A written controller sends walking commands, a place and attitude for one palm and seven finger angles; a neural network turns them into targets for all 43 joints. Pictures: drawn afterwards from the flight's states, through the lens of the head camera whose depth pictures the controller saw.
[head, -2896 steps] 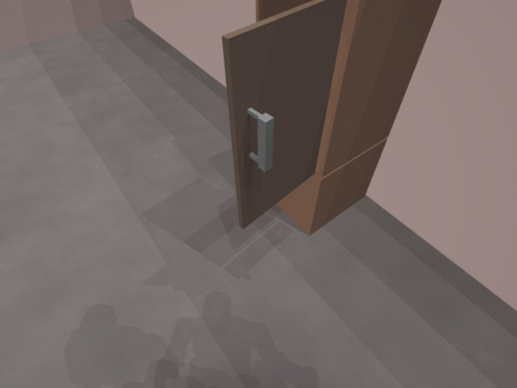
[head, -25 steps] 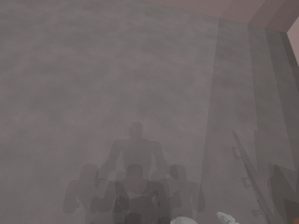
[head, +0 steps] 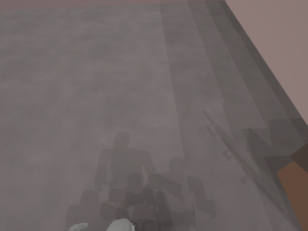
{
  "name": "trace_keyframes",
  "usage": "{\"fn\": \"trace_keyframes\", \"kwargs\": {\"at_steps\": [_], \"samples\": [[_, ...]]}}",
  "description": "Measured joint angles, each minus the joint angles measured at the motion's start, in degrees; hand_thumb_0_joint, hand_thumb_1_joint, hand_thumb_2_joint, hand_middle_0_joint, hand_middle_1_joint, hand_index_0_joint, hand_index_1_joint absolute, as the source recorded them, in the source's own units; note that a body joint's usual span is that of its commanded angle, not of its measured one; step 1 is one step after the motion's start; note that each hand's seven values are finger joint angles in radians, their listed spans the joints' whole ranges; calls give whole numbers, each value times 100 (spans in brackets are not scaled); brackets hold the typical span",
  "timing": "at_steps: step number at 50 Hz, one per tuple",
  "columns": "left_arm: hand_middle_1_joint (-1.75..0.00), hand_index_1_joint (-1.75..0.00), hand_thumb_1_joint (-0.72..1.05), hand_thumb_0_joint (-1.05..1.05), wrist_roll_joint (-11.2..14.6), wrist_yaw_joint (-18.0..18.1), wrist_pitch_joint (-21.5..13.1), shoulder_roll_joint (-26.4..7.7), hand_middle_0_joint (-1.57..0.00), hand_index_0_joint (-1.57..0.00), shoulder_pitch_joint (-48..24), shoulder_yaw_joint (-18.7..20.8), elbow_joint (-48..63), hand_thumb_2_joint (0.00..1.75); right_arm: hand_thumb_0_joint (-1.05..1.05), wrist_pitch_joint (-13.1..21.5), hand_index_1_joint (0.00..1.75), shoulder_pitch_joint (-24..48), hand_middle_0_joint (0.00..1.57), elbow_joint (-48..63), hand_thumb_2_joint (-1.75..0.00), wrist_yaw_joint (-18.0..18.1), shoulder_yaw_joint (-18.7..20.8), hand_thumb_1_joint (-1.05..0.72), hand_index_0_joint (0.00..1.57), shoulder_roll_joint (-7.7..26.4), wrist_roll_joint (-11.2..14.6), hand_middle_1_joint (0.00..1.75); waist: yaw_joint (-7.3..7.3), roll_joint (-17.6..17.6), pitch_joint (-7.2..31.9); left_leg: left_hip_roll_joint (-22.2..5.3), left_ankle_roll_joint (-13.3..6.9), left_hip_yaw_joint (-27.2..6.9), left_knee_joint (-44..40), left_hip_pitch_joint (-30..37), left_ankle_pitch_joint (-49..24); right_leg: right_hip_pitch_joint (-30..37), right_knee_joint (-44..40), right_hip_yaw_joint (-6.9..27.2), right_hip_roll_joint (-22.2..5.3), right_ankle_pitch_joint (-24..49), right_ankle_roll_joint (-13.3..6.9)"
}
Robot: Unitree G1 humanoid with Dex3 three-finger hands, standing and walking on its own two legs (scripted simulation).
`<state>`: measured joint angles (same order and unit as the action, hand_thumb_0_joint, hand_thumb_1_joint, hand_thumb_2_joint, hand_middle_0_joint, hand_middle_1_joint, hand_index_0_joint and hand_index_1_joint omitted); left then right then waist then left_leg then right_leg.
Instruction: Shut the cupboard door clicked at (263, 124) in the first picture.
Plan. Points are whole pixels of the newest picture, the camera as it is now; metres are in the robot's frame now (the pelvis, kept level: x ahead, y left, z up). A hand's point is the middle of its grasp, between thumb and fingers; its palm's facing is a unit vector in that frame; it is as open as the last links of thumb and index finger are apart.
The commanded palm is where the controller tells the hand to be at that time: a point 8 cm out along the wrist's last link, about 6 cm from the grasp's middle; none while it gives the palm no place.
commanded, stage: turn to face it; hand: left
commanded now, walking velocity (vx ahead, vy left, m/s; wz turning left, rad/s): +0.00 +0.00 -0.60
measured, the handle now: out of the picture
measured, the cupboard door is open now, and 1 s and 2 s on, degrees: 28 28 28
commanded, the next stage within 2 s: take the last steps up to it in 1.54 s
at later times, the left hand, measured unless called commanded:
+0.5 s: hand (92, 222) +0.16 +0.20 -0.16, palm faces -0.29 -0.92 -0.25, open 7.4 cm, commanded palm none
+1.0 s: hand (113, 217) +0.18 +0.14 -0.18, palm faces -0.51 -0.84 -0.21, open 7.4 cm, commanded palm none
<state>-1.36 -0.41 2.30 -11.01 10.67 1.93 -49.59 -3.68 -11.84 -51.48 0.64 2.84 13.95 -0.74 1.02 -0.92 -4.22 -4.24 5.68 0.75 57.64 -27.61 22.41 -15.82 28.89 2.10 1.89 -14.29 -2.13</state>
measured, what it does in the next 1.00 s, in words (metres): steps on the spot, turning right: left foot, then right foot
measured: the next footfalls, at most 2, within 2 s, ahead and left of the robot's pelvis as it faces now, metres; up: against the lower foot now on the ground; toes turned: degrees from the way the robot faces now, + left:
left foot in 0.14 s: +0.06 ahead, +0.14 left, +0.00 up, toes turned -3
right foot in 0.56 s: -0.02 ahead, -0.12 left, +0.00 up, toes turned -25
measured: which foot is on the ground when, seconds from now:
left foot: up 0.00-0.12, down 0.14-0.56, up 0.58-0.98, down 1.00-1.00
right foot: down 0.00-0.14, up 0.16-0.54, down 0.56-1.00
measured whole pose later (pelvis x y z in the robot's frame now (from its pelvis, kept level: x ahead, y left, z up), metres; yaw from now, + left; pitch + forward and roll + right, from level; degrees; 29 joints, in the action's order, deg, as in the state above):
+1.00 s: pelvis +0.02 +0.01 -0.01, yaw -34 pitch +2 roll -1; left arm -1.1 -0.3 3.4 -13.1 12.4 3.4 -51.4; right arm -1.6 -8.2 -49.1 1.3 2.0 13.1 -0.1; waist -1.0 1.8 -3.4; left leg -1.5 2.6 1.5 32.8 -18.1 16.7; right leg -18.4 33.7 7.9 4.1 -17.1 0.0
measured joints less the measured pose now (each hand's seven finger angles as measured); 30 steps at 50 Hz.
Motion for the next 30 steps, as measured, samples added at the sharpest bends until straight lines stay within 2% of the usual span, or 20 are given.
{"fn": "trace_keyframes", "kwargs": {"at_steps": [4,7,8,10,11,14,16,21,25,27,28,30], "samples": [[-30,-30,90,0,-27,-5,33,-1,-20,-21,84,47,-56,90,1,46,30,157,20,84,-89,34,-35,-91,20,-124,44,30,-132,146,19,156,-50,-5,-990,378,170,-99,89,245,78,-14,70],[-30,-30,90,0,6,3,105,-65,-20,-21,160,110,-112,90,1,172,30,221,20,192,-89,61,-85,-91,20,-182,71,30,-174,225,78,234,-134,26,-2352,941,-406,-288,379,435,182,-135,191],[-30,-30,90,0,37,1,141,-121,-20,-21,157,138,-143,90,1,234,30,240,20,199,-89,75,-102,-91,20,-226,52,30,-165,304,83,259,-286,89,-2481,988,-527,-398,606,489,180,-278,204],[-30,-30,90,1,41,-8,214,-241,-20,-20,126,195,-195,90,1,266,30,255,20,246,-89,82,-181,-91,20,-311,-5,30,-202,437,26,233,-535,274,-2392,1035,-483,-708,1587,349,153,-1112,269],[-30,-30,91,1,19,-23,238,-292,-20,-20,122,223,-205,90,1,276,30,239,20,268,-89,89,-217,-91,20,-344,-32,30,-212,455,9,181,-593,351,-2422,1098,-463,-862,2127,228,141,-1304,322],[-30,-30,91,1,-5,-99,272,-401,-20,-20,70,300,-215,90,1,283,30,154,20,300,-89,128,-272,-91,20,-393,-75,30,-212,400,-35,22,-619,502,-2677,1304,-547,-1149,3264,-86,16,-1365,463],[-30,-30,91,1,3,-138,277,-440,-20,-20,35,326,-183,90,1,276,30,112,20,290,-89,137,-274,-91,20,-385,-80,30,-216,319,-67,-85,-603,607,-2810,1408,-609,-1178,3453,-225,-105,-1310,525],[-30,-30,91,1,8,-181,315,-463,-20,-20,-104,338,-113,90,1,260,30,3,20,206,-89,105,-204,-90,21,-296,-85,30,-162,133,-114,-307,-519,923,-2845,1523,-589,-940,2806,-393,-355,-1197,563],[-30,-30,91,1,9,-198,265,-410,-19,-20,-218,292,-60,90,1,208,30,-76,20,105,-89,50,-109,-90,21,-134,-86,30,-74,-49,-125,-512,-389,1182,-2525,1477,-393,-490,1698,-549,-380,-1052,475],[-30,-30,91,1,8,-208,190,-393,-20,-20,-231,253,-9,90,1,174,30,-149,20,69,-89,23,-53,-90,21,-28,-64,30,-46,-124,-87,-624,-284,1293,-2161,1373,-191,-125,884,-639,-346,-499,385],[-30,-30,91,1,-7,-198,115,-392,-20,-20,-226,231,12,90,1,147,30,-186,20,52,-89,11,-22,-90,21,30,-39,30,-46,-144,-50,-668,-256,1278,-1835,1234,-53,-18,630,-615,-330,-373,271],[-30,-30,91,0,4,-123,5,-265,-20,-20,-264,164,-19,90,1,7,30,-109,20,-28,-89,32,45,-91,20,193,-11,30,-13,-334,-110,-561,-206,733,-757,801,656,-129,886,-574,-214,-585,103]]}}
